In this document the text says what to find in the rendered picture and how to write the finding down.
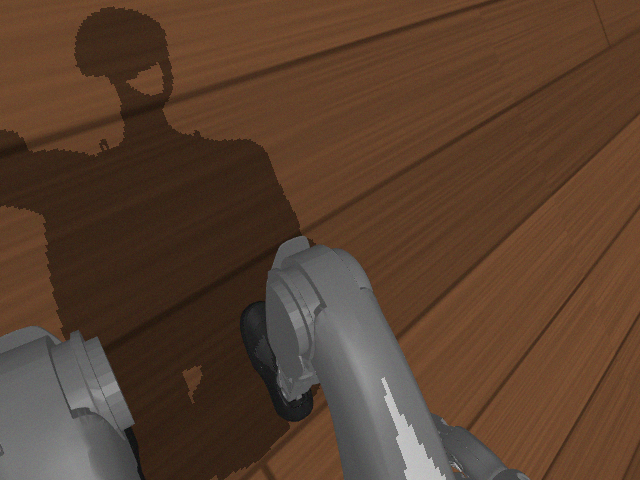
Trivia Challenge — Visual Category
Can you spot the right robot hand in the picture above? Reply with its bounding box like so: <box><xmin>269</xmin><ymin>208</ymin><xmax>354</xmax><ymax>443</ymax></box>
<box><xmin>430</xmin><ymin>412</ymin><xmax>508</xmax><ymax>480</ymax></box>

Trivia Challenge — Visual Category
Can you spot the left robot foot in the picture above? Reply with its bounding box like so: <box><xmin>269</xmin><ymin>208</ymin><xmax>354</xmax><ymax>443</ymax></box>
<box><xmin>124</xmin><ymin>426</ymin><xmax>146</xmax><ymax>480</ymax></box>

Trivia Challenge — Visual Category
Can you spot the right robot foot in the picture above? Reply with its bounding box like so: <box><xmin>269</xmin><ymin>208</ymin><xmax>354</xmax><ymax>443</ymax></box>
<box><xmin>240</xmin><ymin>301</ymin><xmax>313</xmax><ymax>422</ymax></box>

